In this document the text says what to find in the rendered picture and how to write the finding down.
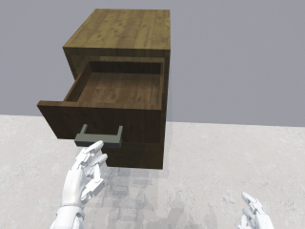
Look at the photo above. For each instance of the robot left forearm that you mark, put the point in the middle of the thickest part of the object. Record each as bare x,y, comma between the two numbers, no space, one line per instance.
69,217

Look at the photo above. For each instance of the cabinet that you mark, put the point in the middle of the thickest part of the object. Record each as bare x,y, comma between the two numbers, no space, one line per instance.
126,35

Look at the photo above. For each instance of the handle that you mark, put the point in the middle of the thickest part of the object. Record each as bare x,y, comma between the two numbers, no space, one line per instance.
109,141

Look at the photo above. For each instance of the left robot hand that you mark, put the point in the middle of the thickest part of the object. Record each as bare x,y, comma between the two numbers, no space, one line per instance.
78,189

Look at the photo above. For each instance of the drawer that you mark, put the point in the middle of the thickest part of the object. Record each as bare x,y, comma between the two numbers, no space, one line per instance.
108,94

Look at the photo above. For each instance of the right robot hand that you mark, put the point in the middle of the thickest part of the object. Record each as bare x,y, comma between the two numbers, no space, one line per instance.
257,218

